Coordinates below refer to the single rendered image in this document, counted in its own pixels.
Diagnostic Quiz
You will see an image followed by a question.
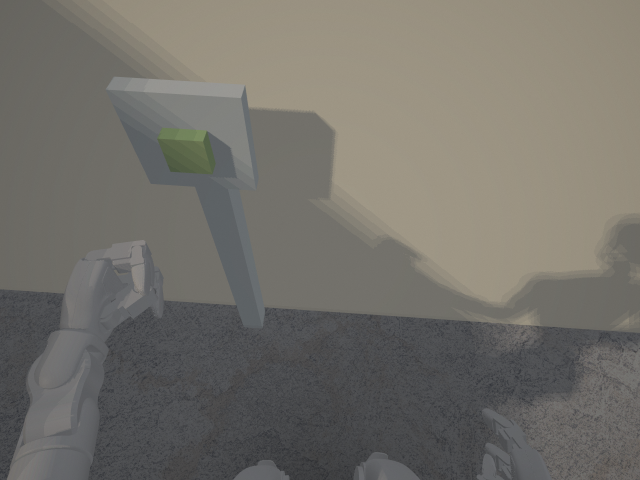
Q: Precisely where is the panel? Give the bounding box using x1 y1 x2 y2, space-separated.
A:
105 77 265 329

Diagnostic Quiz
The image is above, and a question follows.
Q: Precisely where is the robot right hand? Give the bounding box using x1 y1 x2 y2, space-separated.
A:
477 408 552 480

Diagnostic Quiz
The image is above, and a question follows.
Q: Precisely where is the left robot forearm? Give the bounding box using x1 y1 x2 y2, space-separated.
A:
7 329 109 480

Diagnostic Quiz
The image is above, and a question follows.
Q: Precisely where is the right robot thigh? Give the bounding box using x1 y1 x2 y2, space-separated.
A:
353 459 420 480

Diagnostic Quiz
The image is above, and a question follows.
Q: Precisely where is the left robot shin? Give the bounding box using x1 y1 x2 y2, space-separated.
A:
257 460 277 468

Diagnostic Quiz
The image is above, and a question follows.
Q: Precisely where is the button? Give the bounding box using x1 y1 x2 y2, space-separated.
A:
157 128 216 174

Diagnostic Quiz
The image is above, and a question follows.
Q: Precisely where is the robot left hand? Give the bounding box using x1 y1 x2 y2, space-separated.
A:
59 240 164 342

